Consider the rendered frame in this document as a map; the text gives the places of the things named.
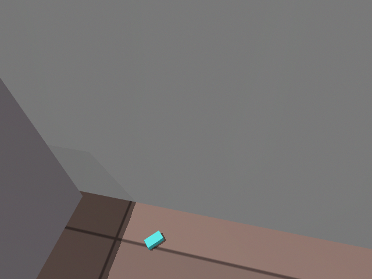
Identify small box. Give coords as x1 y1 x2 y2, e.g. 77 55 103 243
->
144 231 164 250

